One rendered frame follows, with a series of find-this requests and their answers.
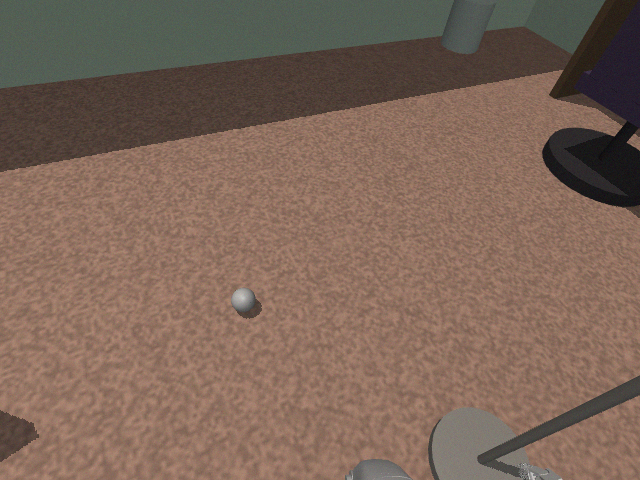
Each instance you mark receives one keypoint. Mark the office chair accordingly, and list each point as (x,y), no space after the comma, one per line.
(594,164)

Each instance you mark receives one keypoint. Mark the floor lamp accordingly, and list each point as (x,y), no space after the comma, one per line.
(473,444)

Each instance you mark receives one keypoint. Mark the right robot hand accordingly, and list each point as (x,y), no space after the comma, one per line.
(530,472)

